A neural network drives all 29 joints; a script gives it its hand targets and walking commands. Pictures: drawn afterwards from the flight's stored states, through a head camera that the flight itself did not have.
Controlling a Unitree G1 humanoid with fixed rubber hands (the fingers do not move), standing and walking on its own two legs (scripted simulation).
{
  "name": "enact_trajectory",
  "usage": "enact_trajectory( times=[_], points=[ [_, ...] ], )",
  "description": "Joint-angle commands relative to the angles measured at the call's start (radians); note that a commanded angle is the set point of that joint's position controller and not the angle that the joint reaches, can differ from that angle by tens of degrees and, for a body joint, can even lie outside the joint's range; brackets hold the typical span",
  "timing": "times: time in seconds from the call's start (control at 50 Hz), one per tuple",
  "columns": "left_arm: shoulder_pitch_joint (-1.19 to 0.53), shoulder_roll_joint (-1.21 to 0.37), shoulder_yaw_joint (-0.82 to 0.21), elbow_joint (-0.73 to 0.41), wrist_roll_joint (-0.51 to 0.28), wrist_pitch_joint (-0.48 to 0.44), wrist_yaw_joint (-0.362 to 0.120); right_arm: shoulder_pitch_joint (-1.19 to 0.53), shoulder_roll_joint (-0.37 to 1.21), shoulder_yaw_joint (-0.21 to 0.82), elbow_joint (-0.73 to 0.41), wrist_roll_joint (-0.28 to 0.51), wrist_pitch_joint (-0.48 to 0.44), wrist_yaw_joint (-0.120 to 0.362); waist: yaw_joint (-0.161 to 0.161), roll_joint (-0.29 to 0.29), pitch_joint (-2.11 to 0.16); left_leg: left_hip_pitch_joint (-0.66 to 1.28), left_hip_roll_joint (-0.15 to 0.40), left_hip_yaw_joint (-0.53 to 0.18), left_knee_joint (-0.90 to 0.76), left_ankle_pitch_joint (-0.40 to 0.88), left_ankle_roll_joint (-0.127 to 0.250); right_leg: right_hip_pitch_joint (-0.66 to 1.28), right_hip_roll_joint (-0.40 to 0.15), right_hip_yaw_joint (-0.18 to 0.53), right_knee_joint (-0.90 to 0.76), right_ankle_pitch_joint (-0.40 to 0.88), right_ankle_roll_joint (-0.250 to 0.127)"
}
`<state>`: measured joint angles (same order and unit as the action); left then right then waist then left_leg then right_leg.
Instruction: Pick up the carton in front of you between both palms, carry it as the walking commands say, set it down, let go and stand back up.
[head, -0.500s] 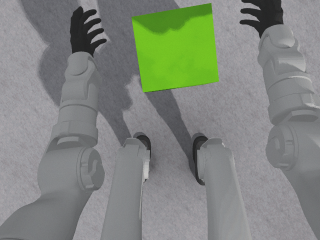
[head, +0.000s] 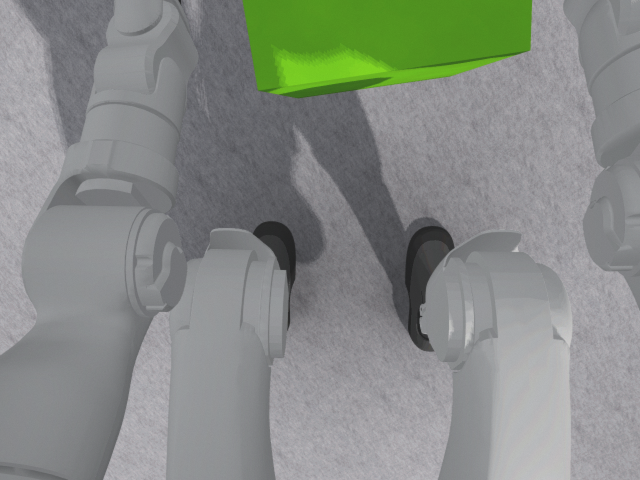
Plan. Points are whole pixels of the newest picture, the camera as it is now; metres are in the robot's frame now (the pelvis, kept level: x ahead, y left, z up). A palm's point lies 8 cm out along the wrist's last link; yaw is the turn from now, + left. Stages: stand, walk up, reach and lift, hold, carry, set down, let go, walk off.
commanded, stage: reach and lift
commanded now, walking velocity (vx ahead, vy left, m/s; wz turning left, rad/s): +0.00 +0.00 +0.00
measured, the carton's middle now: out of the picture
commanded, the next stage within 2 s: none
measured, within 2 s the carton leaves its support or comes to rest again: leaves its support in 0.78 s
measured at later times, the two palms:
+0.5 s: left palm out of the picture +0.54 +0.13 -0.18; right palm out of the picture +0.56 -0.18 -0.18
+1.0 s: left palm out of the picture +0.53 +0.12 -0.11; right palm out of the picture +0.54 -0.18 -0.12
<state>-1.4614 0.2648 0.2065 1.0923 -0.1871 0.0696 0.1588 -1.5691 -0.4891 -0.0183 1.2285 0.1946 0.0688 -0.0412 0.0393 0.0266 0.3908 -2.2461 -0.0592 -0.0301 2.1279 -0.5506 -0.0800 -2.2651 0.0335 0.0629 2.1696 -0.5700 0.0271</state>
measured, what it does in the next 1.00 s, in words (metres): stands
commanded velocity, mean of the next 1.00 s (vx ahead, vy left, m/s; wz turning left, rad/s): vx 0.00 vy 0.00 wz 0.00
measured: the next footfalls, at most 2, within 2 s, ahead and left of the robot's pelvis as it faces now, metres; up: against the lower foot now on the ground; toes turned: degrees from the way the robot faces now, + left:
none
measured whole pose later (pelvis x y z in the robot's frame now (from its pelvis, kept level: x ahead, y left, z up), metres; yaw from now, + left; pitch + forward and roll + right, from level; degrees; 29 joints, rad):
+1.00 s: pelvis +0.01 +0.00 +0.00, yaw -1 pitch +40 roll +3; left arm -1.20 0.08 0.36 0.74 -0.07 0.24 0.20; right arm -1.32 -0.27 -0.12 0.90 0.05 0.28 -0.11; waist 0.02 0.05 0.14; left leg -2.27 -0.11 -0.07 2.14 -0.58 -0.12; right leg -2.29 0.08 0.07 2.17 -0.58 0.05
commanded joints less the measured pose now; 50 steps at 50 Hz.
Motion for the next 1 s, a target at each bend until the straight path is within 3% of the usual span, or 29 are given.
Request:
enact_trajectory(
  times=[0.0, 0.12, 0.34, 0.44, 0.48, 0.5, 0.52, 0.6, 0.68, 0.78, 0.88, 0.94, 0.98],
  points=[
    [-0.258, 0.132, -0.012, -0.108, -0.020, -0.038, 0.004, -0.319, -0.139, 0.011, -0.119, 0.019, -0.038, -0.006, 0.007, -0.083, -1.286, 0.591, 0.017, 0.104, -0.089, 0.376, 0.010, 0.607, -0.028, -0.057, -0.134, 0.361, 0.004],
    [-0.155, 0.082, -0.038, -0.128, -0.050, -0.053, 0.016, -0.236, -0.100, 0.041, -0.130, 0.029, -0.047, -0.009, 0.002, -0.099, -1.363, 0.626, 0.003, 0.112, -0.059, 0.468, 0.010, 0.669, -0.019, -0.061, -0.107, 0.466, 0.003],
    [-0.182, 0.074, -0.012, -0.091, -0.021, -0.049, 0.012, -0.258, -0.055, 0.034, -0.092, 0.012, -0.034, -0.008, 0.010, -0.099, -1.196, 0.515, 0.003, 0.115, -0.092, 0.292, 0.008, 0.581, -0.023, -0.050, -0.158, 0.280, -0.004],
    [-0.267, -0.019, -0.057, -0.095, -0.032, -0.045, 0.008, -0.333, 0.047, 0.077, -0.090, 0.023, -0.030, 0.000, 0.009, -0.097, -1.193, 0.546, -0.012, 0.119, -0.104, 0.270, 0.008, 0.590, -0.010, -0.053, -0.169, 0.252, -0.008],
    [-0.276, -0.050, -0.038, -0.084, -0.004, -0.043, 0.011, -0.342, 0.069, 0.060, -0.078, -0.005, -0.027, -0.001, 0.001, -0.092, -1.181, 0.564, -0.021, 0.120, -0.102, 0.263, 0.005, 0.592, -0.004, -0.056, -0.172, 0.243, -0.005],
    [-0.282, -0.093, -0.033, -0.082, 0.015, -0.040, 0.008, -0.352, 0.113, 0.064, -0.079, -0.014, -0.025, 0.006, 0.003, -0.091, -1.174, 0.581, -0.026, 0.120, -0.100, 0.262, 0.007, 0.590, 0.001, -0.058, -0.172, 0.238, -0.002],
    [-0.343, -0.232, -0.065, -0.107, 0.023, -0.033, -0.019, -0.398, 0.271, 0.099, -0.089, -0.014, -0.018, 0.035, 0.011, -0.092, -1.170, 0.586, -0.038, 0.120, -0.099, 0.262, 0.014, 0.590, 0.011, -0.060, -0.172, 0.236, -0.004],
    [-0.534, -0.770, -0.114, -0.144, 0.091, 0.025, -0.177, -0.476, 0.835, 0.117, -0.097, -0.078, 0.030, 0.186, -0.016, -0.094, -1.089, 0.535, -0.074, 0.131, -0.072, 0.250, 0.022, 0.522, 0.047, -0.074, -0.151, 0.240, -0.017],
    [-0.509, -0.951, -0.104, -0.202, 0.120, 0.076, -0.266, -0.417, 1.017, 0.073, -0.177, -0.109, 0.068, 0.266, -0.026, -0.068, -1.074, 0.489, -0.091, 0.139, -0.066, 0.283, 0.038, 0.455, 0.063, -0.100, -0.137, 0.272, -0.033],
    [-0.513, -1.084, -0.180, -0.280, 0.049, 0.097, -0.281, -0.431, 1.125, 0.148, -0.340, -0.066, 0.084, 0.269, -0.046, -0.072, -1.319, 0.544, -0.095, 0.145, -0.043, 0.428, 0.038, 0.578, 0.069, -0.110, -0.121, 0.447, -0.032],
    [-0.544, -1.177, -0.311, -0.440, -0.020, 0.130, -0.259, -0.461, 1.241, 0.250, -0.575, -0.014, 0.117, 0.236, -0.053, -0.111, -1.759, 0.620, -0.107, 0.162, -0.067, 0.525, 0.025, 0.896, 0.080, -0.119, -0.131, 0.647, -0.017],
    [-0.554, -1.197, -0.367, -0.563, -0.004, 0.159, -0.248, -0.410, 1.324, 0.278, -0.637, -0.025, 0.161, 0.217, -0.045, -0.136, -1.910, 0.634, -0.117, 0.174, -0.117, 0.503, 0.017, 0.976, 0.097, -0.135, -0.173, 0.649, 0.000],
    [-0.533, -1.201, -0.369, -0.589, 0.029, 0.184, -0.251, -0.352, 1.376, 0.271, -0.621, -0.047, 0.195, 0.213, -0.031, -0.137, -1.869, 0.625, -0.121, 0.177, -0.162, 0.431, 0.022, 0.934, 0.108, -0.143, -0.222, 0.558, 0.007]
  ],
)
